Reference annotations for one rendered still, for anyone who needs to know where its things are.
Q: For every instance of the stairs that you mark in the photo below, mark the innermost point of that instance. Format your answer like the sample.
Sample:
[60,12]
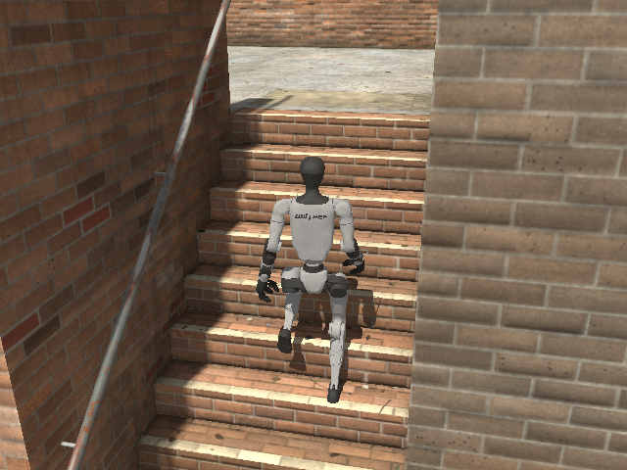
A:
[230,399]

